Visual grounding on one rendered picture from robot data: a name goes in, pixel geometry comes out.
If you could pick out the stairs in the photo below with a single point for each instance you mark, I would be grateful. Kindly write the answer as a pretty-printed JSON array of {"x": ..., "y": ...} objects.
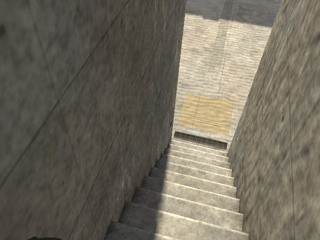
[{"x": 188, "y": 195}]

